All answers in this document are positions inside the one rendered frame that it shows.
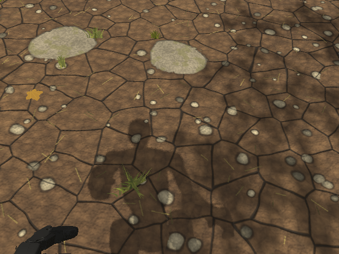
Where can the robot left hand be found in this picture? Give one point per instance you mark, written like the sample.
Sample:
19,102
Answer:
45,238

